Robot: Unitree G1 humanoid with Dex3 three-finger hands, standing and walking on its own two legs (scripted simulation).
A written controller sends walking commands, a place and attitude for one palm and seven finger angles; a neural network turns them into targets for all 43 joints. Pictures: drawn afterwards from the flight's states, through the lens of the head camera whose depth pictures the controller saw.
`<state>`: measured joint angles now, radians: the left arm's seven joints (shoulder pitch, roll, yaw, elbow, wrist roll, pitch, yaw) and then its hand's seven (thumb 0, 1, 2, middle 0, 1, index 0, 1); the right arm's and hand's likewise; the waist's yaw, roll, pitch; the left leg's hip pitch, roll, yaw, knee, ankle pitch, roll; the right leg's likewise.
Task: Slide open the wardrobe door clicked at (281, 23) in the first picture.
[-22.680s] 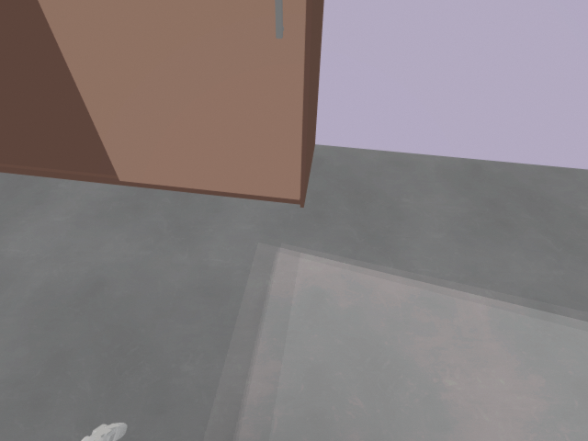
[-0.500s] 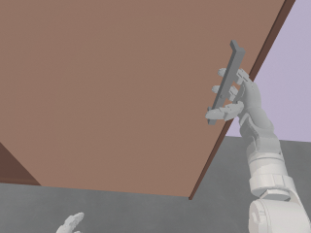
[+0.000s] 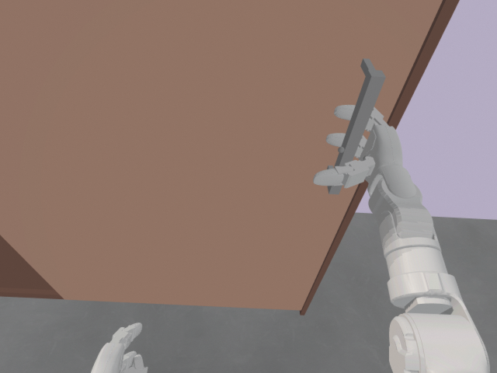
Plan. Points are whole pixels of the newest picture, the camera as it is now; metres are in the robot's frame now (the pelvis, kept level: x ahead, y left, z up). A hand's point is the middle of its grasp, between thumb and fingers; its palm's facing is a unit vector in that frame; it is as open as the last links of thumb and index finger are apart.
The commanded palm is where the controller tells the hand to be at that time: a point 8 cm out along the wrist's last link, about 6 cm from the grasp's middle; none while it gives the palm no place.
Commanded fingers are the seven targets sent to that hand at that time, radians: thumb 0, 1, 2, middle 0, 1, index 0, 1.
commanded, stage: slide the fingers in behind the handle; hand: right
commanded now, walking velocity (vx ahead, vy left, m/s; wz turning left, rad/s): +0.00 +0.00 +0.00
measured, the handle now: (348, 134) +0.48 -0.13 +0.17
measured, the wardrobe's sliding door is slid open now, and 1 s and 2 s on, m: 0.00 0.00 0.00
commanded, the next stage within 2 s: grip the handle and tug to test in 0.34 s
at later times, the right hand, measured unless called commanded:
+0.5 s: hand (343, 150) +0.42 -0.11 +0.18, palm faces -0.05 +1.00 +0.01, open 14.0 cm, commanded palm +0.39 -0.16 +0.18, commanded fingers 0.00 0.31 -0.38 0.32 1.23 0.32 1.23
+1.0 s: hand (344, 150) +0.42 -0.11 +0.18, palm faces -0.04 +1.00 +0.02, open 7.5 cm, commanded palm +0.39 -0.17 +0.18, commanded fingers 0.00 -0.85 -0.88 0.44 1.39 0.44 1.39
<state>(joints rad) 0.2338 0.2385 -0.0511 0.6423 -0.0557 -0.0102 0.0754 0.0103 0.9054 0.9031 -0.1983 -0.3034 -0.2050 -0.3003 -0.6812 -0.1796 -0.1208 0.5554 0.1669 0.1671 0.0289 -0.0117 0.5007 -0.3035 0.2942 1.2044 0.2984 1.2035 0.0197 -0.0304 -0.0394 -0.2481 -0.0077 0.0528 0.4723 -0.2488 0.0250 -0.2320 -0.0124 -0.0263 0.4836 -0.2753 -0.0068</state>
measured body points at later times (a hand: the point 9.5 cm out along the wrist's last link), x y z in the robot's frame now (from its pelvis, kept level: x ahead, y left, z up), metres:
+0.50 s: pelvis +0.00 +0.00 +0.00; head -0.01 +0.01 +0.45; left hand +0.12 +0.24 -0.11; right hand +0.41 -0.16 +0.18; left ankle +0.00 +0.10 -0.74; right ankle -0.01 -0.12 -0.74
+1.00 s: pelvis +0.00 +0.00 +0.00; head -0.01 +0.00 +0.45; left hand +0.13 +0.23 -0.10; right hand +0.41 -0.16 +0.18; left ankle +0.00 +0.10 -0.74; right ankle -0.01 -0.12 -0.74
